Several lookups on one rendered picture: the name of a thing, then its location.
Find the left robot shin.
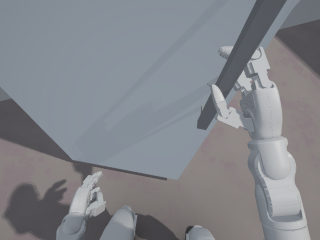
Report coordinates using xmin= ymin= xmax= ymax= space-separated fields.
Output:
xmin=121 ymin=206 xmax=132 ymax=210

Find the handle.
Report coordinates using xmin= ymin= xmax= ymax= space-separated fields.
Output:
xmin=197 ymin=0 xmax=287 ymax=130

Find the robot left hand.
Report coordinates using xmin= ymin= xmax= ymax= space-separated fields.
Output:
xmin=68 ymin=171 xmax=106 ymax=220

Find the robot right hand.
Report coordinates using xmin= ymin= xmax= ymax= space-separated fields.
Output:
xmin=207 ymin=46 xmax=283 ymax=140

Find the fridge door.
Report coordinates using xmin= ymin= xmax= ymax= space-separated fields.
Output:
xmin=0 ymin=0 xmax=298 ymax=180

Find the right robot forearm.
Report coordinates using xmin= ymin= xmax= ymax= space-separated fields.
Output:
xmin=247 ymin=136 xmax=311 ymax=240

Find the left robot forearm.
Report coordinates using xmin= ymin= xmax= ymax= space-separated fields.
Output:
xmin=56 ymin=212 xmax=87 ymax=240

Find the robot right thigh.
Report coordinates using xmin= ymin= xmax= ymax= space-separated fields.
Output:
xmin=186 ymin=227 xmax=215 ymax=240

